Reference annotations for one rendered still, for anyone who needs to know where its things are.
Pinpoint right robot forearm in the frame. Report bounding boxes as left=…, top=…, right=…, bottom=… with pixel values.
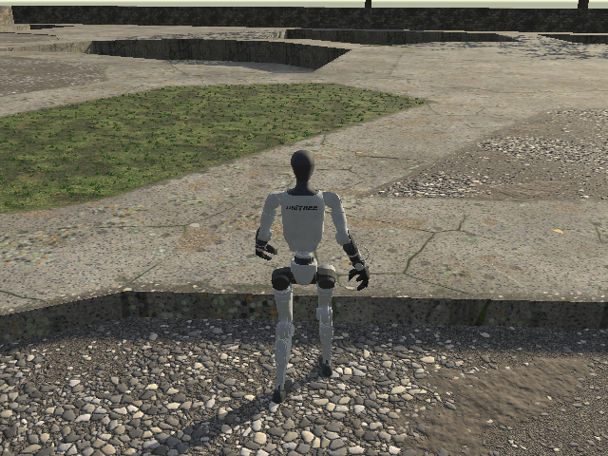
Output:
left=343, top=230, right=366, bottom=271

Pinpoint robot right hand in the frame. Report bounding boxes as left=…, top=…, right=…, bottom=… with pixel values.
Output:
left=349, top=265, right=370, bottom=291

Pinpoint left robot forearm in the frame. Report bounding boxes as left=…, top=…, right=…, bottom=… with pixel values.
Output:
left=255, top=227, right=268, bottom=252

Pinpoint robot left upper arm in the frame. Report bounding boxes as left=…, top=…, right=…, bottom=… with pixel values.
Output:
left=257, top=191, right=284, bottom=241

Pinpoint robot right shin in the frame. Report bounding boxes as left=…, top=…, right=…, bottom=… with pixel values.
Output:
left=319, top=307, right=333, bottom=364

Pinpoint robot right upper arm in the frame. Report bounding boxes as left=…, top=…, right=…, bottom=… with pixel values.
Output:
left=322, top=191, right=351, bottom=245

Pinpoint robot left hand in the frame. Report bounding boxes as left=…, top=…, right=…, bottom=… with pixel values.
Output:
left=256, top=244, right=277, bottom=260

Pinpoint robot left thigh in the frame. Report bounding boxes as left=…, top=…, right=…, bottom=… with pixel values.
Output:
left=271, top=267, right=295, bottom=340

